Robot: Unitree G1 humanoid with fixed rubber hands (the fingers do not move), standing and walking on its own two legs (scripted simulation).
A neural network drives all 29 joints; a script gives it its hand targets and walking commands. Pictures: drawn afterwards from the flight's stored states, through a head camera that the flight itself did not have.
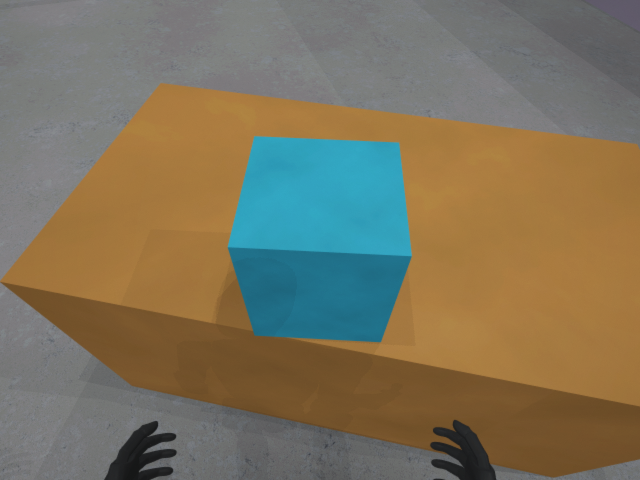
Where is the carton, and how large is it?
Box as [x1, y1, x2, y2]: [228, 136, 411, 341]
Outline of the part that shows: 254,136 228,243 228,249 254,334 271,336 380,341 411,256 398,143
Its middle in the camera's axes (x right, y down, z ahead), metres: +0.00 +0.00 +0.60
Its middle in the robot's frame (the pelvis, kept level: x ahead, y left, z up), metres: +0.46 +0.02 -0.02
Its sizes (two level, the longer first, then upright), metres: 0.210 0.200 0.250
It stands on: a pedestal, 0.63 m high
